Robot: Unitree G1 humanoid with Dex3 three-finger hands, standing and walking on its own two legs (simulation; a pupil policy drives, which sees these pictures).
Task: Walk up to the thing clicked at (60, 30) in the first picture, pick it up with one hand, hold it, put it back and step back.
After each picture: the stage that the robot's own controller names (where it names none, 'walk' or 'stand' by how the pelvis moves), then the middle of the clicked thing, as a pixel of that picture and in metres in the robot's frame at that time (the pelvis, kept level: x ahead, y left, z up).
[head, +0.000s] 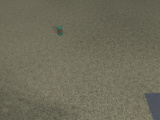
stand; (59, 30) +1.70 +0.27 -0.72
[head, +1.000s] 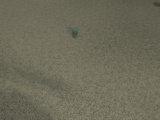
walk; (75, 33) +1.57 +0.07 -0.70
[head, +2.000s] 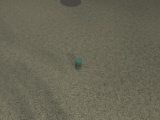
walk; (78, 64) +1.03 +0.02 -0.70
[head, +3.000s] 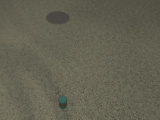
walk; (62, 102) +0.63 +0.12 -0.71
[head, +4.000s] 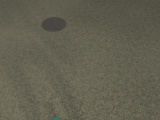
stand; out of the picture +0.46 +0.16 -0.71
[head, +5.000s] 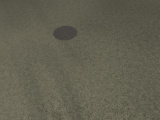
stand; out of the picture +0.41 +0.16 -0.72
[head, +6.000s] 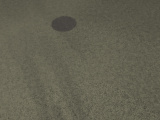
stand; out of the picture +0.39 +0.16 -0.71
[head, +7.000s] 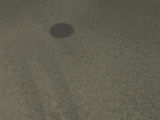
stand; out of the picture +0.39 +0.15 -0.72
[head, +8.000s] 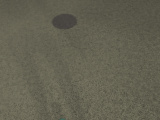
stand; out of the picture +0.42 +0.15 -0.71
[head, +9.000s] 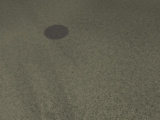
stand; out of the picture +0.41 +0.19 -0.72
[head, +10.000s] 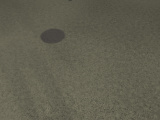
stand; out of the picture +0.40 +0.19 -0.72
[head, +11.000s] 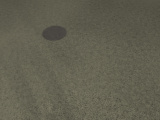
stand; out of the picture +0.40 +0.18 -0.73
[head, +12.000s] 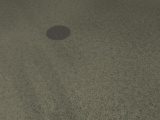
stand; out of the picture +0.41 +0.16 -0.73
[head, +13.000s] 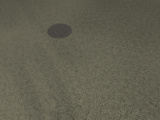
stand; out of the picture +0.41 +0.15 -0.73
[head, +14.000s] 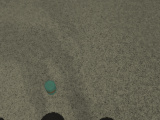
go down; (50, 87) +0.45 +0.17 -0.53
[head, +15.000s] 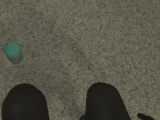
go down; (14, 53) +0.48 +0.26 -0.31
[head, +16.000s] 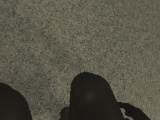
close in; out of the picture +0.45 +0.30 -0.26
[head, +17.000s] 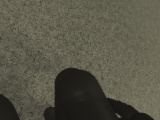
close; out of the picture +0.44 +0.32 -0.23
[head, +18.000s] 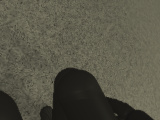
close; out of the picture +0.42 +0.31 -0.23
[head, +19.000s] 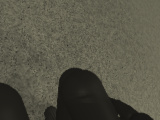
lift; out of the picture +0.38 +0.30 -0.22
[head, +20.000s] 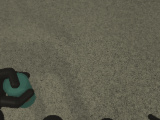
lift; (21, 91) +0.32 +0.20 -0.01
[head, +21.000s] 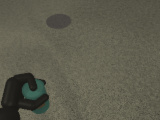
hold; (37, 97) +0.31 +0.17 +0.01
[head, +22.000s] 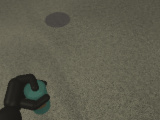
hold; (38, 98) +0.32 +0.16 -0.01
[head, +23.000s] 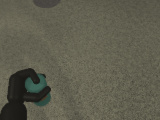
crouch; (39, 90) +0.35 +0.15 -0.05
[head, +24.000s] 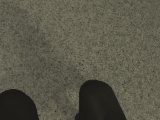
lower; out of the picture +0.48 +0.29 -0.10
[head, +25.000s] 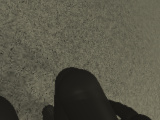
lower; out of the picture +0.41 +0.35 -0.23
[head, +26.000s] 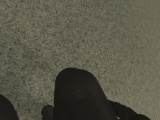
lower; out of the picture +0.42 +0.34 -0.23
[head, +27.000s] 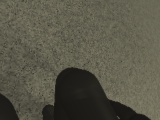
lower; out of the picture +0.41 +0.35 -0.23
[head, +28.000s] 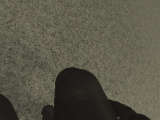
lower; out of the picture +0.41 +0.35 -0.23
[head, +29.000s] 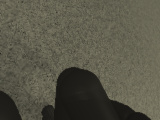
open; out of the picture +0.41 +0.34 -0.23
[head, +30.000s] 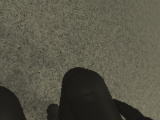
stand; out of the picture +0.41 +0.33 -0.23
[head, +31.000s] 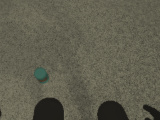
walk; (41, 76) +0.46 +0.23 -0.45
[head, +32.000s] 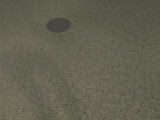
stand; out of the picture +0.41 +0.18 -0.66
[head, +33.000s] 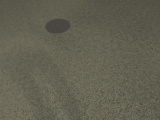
stand; out of the picture +0.41 +0.19 -0.67
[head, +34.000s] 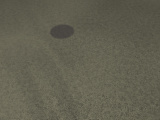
stand; out of the picture +0.42 +0.18 -0.71
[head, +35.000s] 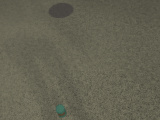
walk; (61, 111) +0.48 +0.21 -0.69
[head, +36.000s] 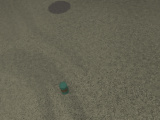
walk; (64, 88) +0.71 +0.25 -0.70
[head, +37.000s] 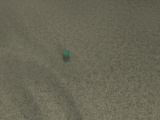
stand; (66, 56) +1.05 +0.18 -0.69
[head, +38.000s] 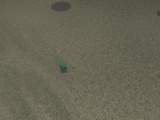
stand; (63, 67) +1.05 +0.20 -0.72
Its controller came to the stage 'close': yes
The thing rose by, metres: 0.71
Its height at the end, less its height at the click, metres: +0.00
